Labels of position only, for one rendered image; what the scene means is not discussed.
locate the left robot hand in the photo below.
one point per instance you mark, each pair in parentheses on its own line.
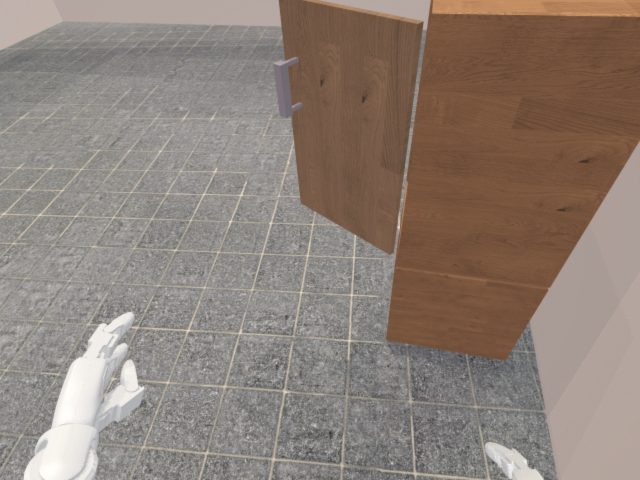
(81,395)

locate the right robot hand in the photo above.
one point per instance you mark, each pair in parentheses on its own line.
(513,464)

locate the cupboard door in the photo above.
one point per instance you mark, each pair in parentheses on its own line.
(356,80)

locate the handle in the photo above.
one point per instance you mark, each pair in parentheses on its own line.
(283,87)

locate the left robot forearm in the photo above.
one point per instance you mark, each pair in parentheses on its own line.
(65,452)

